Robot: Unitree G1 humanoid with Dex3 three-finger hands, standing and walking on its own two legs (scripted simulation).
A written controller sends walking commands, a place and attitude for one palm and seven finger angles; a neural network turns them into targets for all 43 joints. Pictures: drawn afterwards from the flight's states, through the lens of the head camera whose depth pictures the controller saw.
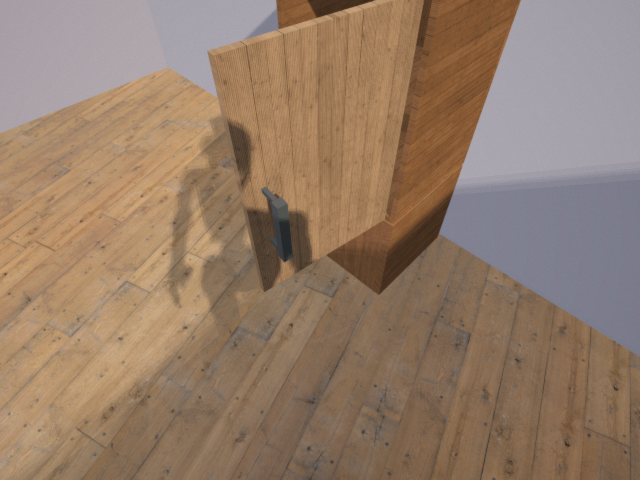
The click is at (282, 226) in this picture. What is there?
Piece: cupboard door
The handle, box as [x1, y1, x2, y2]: [261, 187, 292, 261]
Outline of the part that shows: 264,187 261,189 262,192 271,202 276,238 275,239 272,236 270,238 270,241 278,250 279,256 285,261 292,257 287,204 281,197 277,199 266,187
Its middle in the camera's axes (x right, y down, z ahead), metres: -0.09 -0.03 +0.78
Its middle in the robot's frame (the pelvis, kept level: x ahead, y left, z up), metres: +0.59 +0.12 -0.11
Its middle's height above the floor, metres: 0.68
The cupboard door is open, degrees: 81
